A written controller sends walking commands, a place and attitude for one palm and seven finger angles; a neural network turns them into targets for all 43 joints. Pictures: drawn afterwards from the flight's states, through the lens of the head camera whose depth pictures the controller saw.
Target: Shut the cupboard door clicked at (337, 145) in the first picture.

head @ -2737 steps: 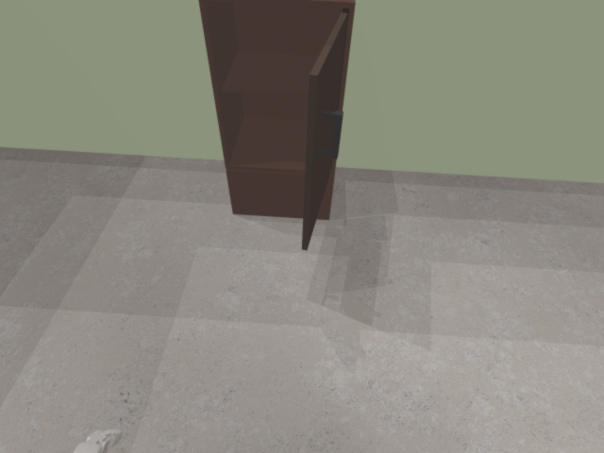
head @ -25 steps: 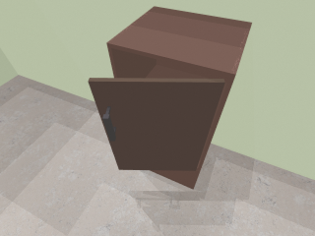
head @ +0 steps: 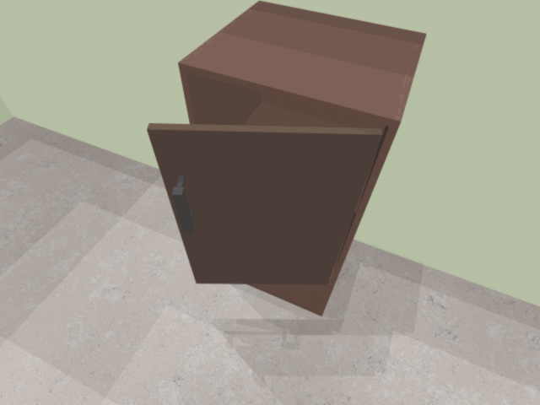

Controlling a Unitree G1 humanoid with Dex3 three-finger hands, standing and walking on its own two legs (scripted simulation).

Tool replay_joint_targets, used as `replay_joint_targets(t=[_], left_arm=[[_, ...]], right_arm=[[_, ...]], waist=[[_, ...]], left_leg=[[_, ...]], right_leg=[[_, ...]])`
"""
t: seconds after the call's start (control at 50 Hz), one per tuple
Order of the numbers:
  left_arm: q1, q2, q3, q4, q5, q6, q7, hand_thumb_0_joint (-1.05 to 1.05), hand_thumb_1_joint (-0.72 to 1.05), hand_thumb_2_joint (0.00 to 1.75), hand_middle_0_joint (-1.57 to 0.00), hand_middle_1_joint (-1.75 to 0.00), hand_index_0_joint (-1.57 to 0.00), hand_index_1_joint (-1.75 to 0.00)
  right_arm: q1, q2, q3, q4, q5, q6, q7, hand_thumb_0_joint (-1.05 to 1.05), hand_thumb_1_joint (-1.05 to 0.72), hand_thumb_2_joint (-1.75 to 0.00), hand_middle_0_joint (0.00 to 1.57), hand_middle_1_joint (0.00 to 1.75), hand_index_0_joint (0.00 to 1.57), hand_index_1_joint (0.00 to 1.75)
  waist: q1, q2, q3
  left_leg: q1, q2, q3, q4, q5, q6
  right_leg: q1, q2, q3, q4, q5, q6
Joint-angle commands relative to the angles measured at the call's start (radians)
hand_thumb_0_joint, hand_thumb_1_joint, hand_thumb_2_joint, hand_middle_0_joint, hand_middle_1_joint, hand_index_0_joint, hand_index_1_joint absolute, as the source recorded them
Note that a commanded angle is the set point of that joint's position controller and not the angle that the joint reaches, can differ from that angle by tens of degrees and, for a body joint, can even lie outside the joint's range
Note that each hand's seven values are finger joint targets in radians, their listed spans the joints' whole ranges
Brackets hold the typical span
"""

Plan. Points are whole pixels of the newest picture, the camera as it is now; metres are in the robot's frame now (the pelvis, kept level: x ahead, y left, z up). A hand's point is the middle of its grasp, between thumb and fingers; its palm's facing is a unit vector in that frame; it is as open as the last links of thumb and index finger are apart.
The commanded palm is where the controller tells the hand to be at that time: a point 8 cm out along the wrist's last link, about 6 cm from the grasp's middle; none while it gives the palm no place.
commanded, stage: look again from close up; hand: left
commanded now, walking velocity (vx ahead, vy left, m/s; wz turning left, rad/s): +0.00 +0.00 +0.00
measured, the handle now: (185, 204) +0.49 +0.20 -0.05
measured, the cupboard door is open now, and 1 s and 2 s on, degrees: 24 24 24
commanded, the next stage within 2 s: shuffle to correct the standing spot in 0.40 s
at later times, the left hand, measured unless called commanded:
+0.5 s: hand out of the picture -0.04 +0.20 -0.18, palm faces +0.02 -0.98 -0.17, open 7.4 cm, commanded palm none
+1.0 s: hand out of the picture -0.03 +0.15 -0.19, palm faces +0.05 -0.99 -0.12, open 7.4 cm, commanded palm none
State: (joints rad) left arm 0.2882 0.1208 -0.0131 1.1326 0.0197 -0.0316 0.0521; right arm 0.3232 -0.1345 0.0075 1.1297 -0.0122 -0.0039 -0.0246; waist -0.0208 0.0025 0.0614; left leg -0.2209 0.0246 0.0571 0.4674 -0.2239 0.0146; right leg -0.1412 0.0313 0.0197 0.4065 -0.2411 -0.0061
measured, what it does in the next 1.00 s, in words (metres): stands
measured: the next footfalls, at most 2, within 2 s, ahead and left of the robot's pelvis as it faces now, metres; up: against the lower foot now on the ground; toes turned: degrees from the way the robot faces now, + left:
none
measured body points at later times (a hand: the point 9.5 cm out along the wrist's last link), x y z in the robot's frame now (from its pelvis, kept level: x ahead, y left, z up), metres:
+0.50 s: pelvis -0.02 +0.03 +0.00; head -0.03 +0.05 +0.45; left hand -0.04 +0.25 -0.17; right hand +0.01 -0.20 -0.15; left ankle +0.02 +0.10 -0.74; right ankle -0.02 -0.12 -0.74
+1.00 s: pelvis +0.03 +0.00 -0.01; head +0.03 +0.02 +0.44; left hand -0.03 +0.20 -0.18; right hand +0.04 -0.23 -0.16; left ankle +0.02 +0.10 -0.74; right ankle -0.02 -0.12 -0.74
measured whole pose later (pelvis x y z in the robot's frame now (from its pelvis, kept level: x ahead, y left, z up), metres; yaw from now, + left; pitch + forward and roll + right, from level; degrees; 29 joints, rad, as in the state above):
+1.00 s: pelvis +0.03 +0.00 -0.01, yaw +0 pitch +0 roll -1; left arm 0.44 0.13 0.01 1.08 0.03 -0.02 0.02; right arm 0.31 -0.14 -0.02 1.07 -0.02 -0.03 -0.02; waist 0.00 -0.03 -0.02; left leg -0.27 0.03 0.06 0.62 -0.35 0.02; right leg -0.20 0.03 0.00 0.57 -0.38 -0.02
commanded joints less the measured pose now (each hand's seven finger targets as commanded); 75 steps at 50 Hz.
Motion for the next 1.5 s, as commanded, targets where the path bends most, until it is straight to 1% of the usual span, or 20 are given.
replay_joint_targets(t=[0.0, 0.06, 0.12, 0.5, 0.6, 0.68, 0.84, 0.96, 1.06, 1.1, 1.18, 1.26, 1.3, 1.34, 1.36, 1.38, 1.4, 1.42, 1.44, 1.48], left_arm=[[0.102, 0.125, 0.013, -0.045, -0.015, -0.027, 0.012, 0.00, 0.90, 0.90, -0.20, -0.30, -0.20, -0.30], [0.073, 0.104, 0.009, -0.067, -0.007, -0.005, 0.006, 0.00, 0.90, 0.90, -0.20, -0.30, -0.20, -0.30], [0.083, 0.105, 0.005, -0.079, -0.001, 0.005, -0.002, 0.00, 0.90, 0.90, -0.20, -0.30, -0.20, -0.30], [0.137, 0.108, 0.004, -0.097, 0.002, 0.013, -0.016, 0.00, 0.90, 0.90, -0.20, -0.30, -0.20, -0.30], [0.169, 0.091, 0.013, -0.091, 0.016, 0.030, -0.028, 0.00, 0.90, 0.90, -0.20, -0.30, -0.20, -0.30], [0.205, 0.075, 0.023, -0.086, 0.016, 0.030, -0.038, 0.00, 0.90, 0.90, -0.20, -0.30, -0.20, -0.30], [0.214, 0.102, 0.035, -0.084, 0.006, 0.007, -0.036, 0.00, 0.90, 0.90, -0.20, -0.30, -0.20, -0.30], [0.232, 0.116, 0.048, -0.072, 0.005, 0.003, -0.032, 0.00, 0.90, 0.90, -0.20, -0.30, -0.20, -0.30], [0.214, 0.097, 0.039, -0.059, -0.005, -0.006, -0.005, 0.00, 0.90, 0.90, -0.20, -0.30, -0.20, -0.30], [0.199, 0.119, 0.044, -0.068, -0.008, -0.002, 0.004, 0.00, 0.90, 0.90, -0.20, -0.30, -0.20, -0.30], [0.131, 0.122, 0.054, -0.120, -0.004, 0.020, 0.008, 0.00, 0.90, 0.90, -0.20, -0.30, -0.20, -0.30], [0.072, 0.078, 0.054, -0.164, -0.003, 0.039, -0.001, 0.00, 0.90, 0.90, -0.20, -0.30, -0.20, -0.30], [0.068, 0.075, 0.055, -0.176, -0.002, 0.045, -0.007, 0.00, 0.90, 0.90, -0.20, -0.30, -0.20, -0.30], [0.094, 0.069, 0.054, -0.175, 0.000, 0.037, -0.010, 0.00, 0.90, 0.90, -0.20, -0.30, -0.20, -0.30], [0.110, 0.094, 0.057, -0.172, 0.000, 0.028, -0.010, 0.00, 0.90, 0.90, -0.20, -0.30, -0.20, -0.30], [0.166, 0.198, 0.066, -0.142, 0.004, 0.016, 0.028, 0.00, 0.90, 0.90, -0.20, -0.30, -0.20, -0.30], [0.110, 0.223, 0.066, -0.194, 0.002, -0.001, 0.020, 0.00, 0.90, 0.90, -0.20, -0.30, -0.20, -0.30], [0.095, 0.195, 0.055, -0.198, 0.006, -0.010, 0.014, 0.00, 0.90, 0.90, -0.20, -0.30, -0.20, -0.30], [0.056, 0.182, 0.053, -0.201, 0.003, -0.022, 0.017, 0.00, 0.90, 0.90, -0.20, -0.30, -0.20, -0.30], [0.000, 0.211, 0.053, -0.242, 0.004, -0.011, 0.014, 0.00, 0.90, 0.90, -0.20, -0.30, -0.20, -0.30]], right_arm=[[0.069, -0.083, -0.019, -0.082, 0.007, -0.039, -0.010, 0.00, -0.90, -0.90, 0.20, 0.30, 0.20, 0.30], [0.044, -0.102, -0.024, -0.094, 0.002, -0.033, -0.008, 0.00, -0.90, -0.90, 0.20, 0.30, 0.20, 0.30], [0.018, -0.115, -0.028, -0.113, 0.000, -0.021, 0.001, 0.00, -0.90, -0.90, 0.20, 0.30, 0.20, 0.30], [-0.006, -0.150, -0.033, -0.120, 0.000, -0.023, 0.007, 0.00, -0.90, -0.90, 0.20, 0.30, 0.20, 0.30], [-0.016, -0.190, -0.055, -0.119, -0.006, -0.004, 0.005, 0.00, -0.90, -0.90, 0.20, 0.30, 0.20, 0.30], [-0.026, -0.182, -0.063, -0.122, -0.008, -0.004, 0.002, 0.00, -0.90, -0.90, 0.20, 0.30, 0.20, 0.30], [0.005, -0.101, -0.052, -0.117, -0.005, -0.028, 0.000, 0.00, -0.90, -0.90, 0.20, 0.30, 0.20, 0.30], [0.014, -0.069, -0.038, -0.096, -0.004, -0.048, -0.007, 0.00, -0.90, -0.90, 0.20, 0.30, 0.20, 0.30], [0.051, -0.080, -0.028, -0.053, 0.008, -0.046, -0.033, 0.00, -0.90, -0.90, 0.20, 0.30, 0.20, 0.30], [0.030, -0.084, -0.034, -0.065, 0.013, -0.032, -0.038, 0.00, -0.90, -0.90, 0.20, 0.30, 0.20, 0.30], [0.039, -0.112, -0.059, -0.084, 0.008, -0.013, -0.038, 0.00, -0.90, -0.90, 0.20, 0.30, 0.20, 0.30], [0.015, -0.139, -0.071, -0.104, 0.000, -0.009, -0.034, 0.00, -0.90, -0.90, 0.20, 0.30, 0.20, 0.30], [-0.012, -0.143, -0.071, -0.124, -0.004, -0.009, -0.030, 0.00, -0.90, -0.90, 0.20, 0.30, 0.20, 0.30], [-0.043, -0.134, -0.064, -0.138, -0.004, -0.009, -0.028, 0.00, -0.90, -0.90, 0.20, 0.30, 0.20, 0.30], [-0.039, -0.126, -0.062, -0.140, -0.002, -0.009, -0.025, 0.00, -0.90, -0.90, 0.20, 0.30, 0.20, 0.30], [-0.136, -0.181, -0.079, -0.206, 0.026, -0.018, -0.018, 0.00, -0.90, -0.90, 0.20, 0.30, 0.20, 0.30], [-0.116, -0.100, -0.064, -0.250, 0.016, -0.006, 0.007, 0.00, -0.90, -0.90, 0.20, 0.30, 0.20, 0.30], [-0.128, -0.090, -0.058, -0.243, 0.008, 0.002, 0.011, 0.00, -0.90, -0.90, 0.20, 0.30, 0.20, 0.30], [-0.094, -0.075, -0.052, -0.232, 0.010, 0.001, 0.015, 0.00, -0.90, -0.90, 0.20, 0.30, 0.20, 0.30], [-0.070, -0.077, -0.050, -0.229, 0.012, 0.003, 0.019, 0.00, -0.90, -0.90, 0.20, 0.30, 0.20, 0.30]], waist=[[-0.005, -0.067, -0.214], [0.005, -0.007, -0.039], [0.012, -0.009, 0.104], [0.020, 0.015, -0.004], [0.028, 0.069, 0.053], [0.039, 0.019, 0.068], [0.019, -0.102, 0.045], [0.019, -0.088, 0.013], [0.018, 0.063, -0.061], [0.020, 0.019, -0.063], [0.010, 0.027, -0.051], [0.014, 0.115, -0.025], [0.026, 0.103, -0.014], [0.048, 0.054, -0.036], [0.047, 0.003, -0.081], [0.072, -0.073, -0.113], [0.039, -0.221, -0.090], [0.040, -0.178, -0.141], [0.022, -0.218, -0.208], [-0.005, -0.097, -0.190]], left_leg=[[0.066, 0.067, -0.075, 0.020, 0.172, 0.006], [0.000, 0.083, -0.105, -0.031, 0.145, 0.018], [-0.092, 0.073, -0.142, -0.107, -0.088, 0.022], [-0.052, 0.087, -0.173, -0.194, -0.207, 0.037], [-0.127, 0.154, -0.240, -0.264, -0.489, 0.073], [-0.167, 0.148, -0.216, -0.216, -0.462, 0.083], [-0.110, 0.056, -0.074, 0.013, -0.202, 0.052], [-0.093, 0.029, 0.018, 0.124, 0.004, 0.035], [0.080, 0.088, -0.024, 0.128, 0.660, 0.027], [0.070, 0.078, -0.017, 0.126, 0.643, 0.014], [0.111, 0.107, -0.029, 0.096, 0.736, 0.031], [0.162, 0.202, -0.096, 0.009, 0.858, 0.116], [0.132, 0.221, -0.115, -0.012, 0.778, 0.140], [0.106, 0.180, -0.097, 0.014, 0.647, 0.110], [0.082, 0.136, -0.068, 0.051, 0.531, 0.071], [0.051, 0.112, 0.009, 0.304, 0.420, -0.001], [-0.168, 0.012, -0.014, 0.356, -0.156, 0.005], [-0.193, 0.011, -0.030, 0.377, -0.230, 0.006], [-0.158, 0.034, -0.043, 0.328, -0.209, 0.006], [-0.072, -0.008, -0.013, 0.178, -0.142, -0.004]], right_leg=[[0.075, -0.166, 0.083, 0.054, 0.540, -0.041], [-0.056, -0.120, 0.069, 0.026, 0.155, -0.037], [-0.159, -0.100, 0.075, -0.008, -0.067, -0.037], [-0.099, -0.095, 0.040, 0.000, -0.031, -0.019], [-0.144, -0.043, -0.045, 0.105, -0.171, -0.017], [-0.129, -0.044, -0.027, 0.087, -0.155, -0.031], [-0.159, -0.123, 0.131, -0.032, -0.147, -0.082], [-0.083, -0.148, 0.132, 0.027, 0.193, -0.099], [-0.036, -0.121, 0.046, 0.125, 0.674, -0.022], [-0.011, -0.138, 0.052, 0.139, 0.786, -0.017], [-0.074, -0.121, 0.022, 0.188, 0.629, -0.006], [-0.157, -0.063, -0.035, 0.217, -0.002, 0.010], [-0.142, -0.064, -0.046, 0.186, -0.092, 0.007], [-0.078, -0.073, -0.046, 0.079, 0.075, 0.003], [-0.022, -0.104, -0.009, 0.052, 0.317, -0.006], [-0.046, -0.207, 0.099, -0.012, 0.843, 0.030], [0.069, -0.279, 0.162, 0.047, 0.985, -0.034], [0.130, -0.272, 0.144, 0.074, 1.033, -0.087], [0.148, -0.272, 0.112, 0.066, 0.903, -0.118], [0.080, -0.227, 0.084, 0.092, 0.645, -0.138]])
